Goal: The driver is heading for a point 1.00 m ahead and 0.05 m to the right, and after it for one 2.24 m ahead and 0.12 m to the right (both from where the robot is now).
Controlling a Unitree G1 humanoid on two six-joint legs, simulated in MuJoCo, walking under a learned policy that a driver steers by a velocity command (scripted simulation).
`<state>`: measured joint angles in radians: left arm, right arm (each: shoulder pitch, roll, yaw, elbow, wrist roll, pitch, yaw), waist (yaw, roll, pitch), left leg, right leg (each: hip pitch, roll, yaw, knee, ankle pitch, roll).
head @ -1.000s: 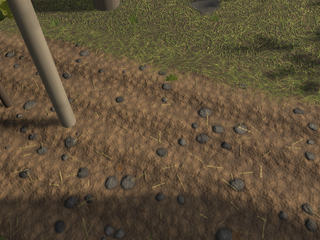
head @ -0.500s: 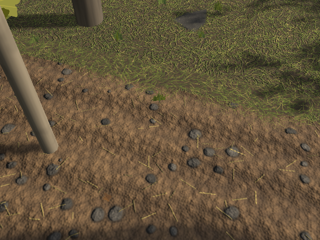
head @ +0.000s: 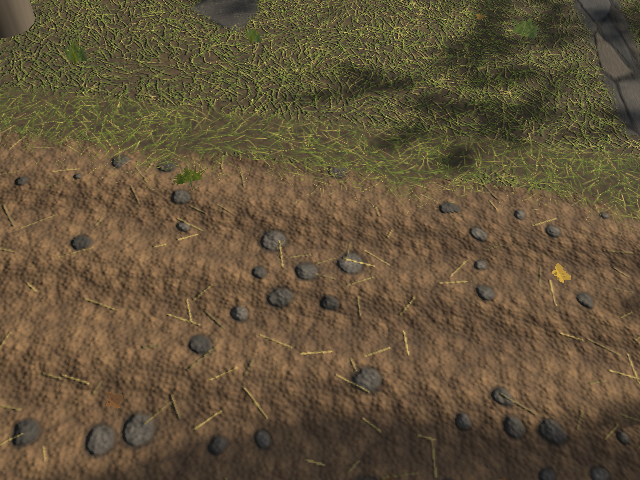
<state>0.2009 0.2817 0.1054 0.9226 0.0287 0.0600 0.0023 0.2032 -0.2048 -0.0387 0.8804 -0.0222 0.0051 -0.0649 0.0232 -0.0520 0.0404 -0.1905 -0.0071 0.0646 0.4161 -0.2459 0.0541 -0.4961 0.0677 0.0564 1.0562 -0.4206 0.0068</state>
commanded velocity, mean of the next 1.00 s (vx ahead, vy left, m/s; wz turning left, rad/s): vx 0.31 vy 0.00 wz -0.23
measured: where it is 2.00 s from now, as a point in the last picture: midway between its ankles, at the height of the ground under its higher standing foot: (376, 339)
